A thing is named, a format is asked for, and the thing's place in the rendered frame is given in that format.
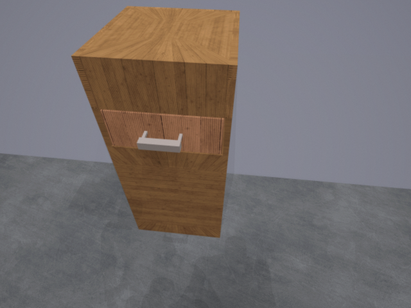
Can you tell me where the cabinet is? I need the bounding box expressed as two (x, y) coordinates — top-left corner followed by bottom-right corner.
(71, 6), (240, 238)

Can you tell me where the handle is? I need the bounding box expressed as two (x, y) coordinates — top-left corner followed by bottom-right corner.
(137, 131), (183, 153)

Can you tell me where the drawer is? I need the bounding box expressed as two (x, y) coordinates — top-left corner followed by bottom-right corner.
(100, 109), (225, 154)

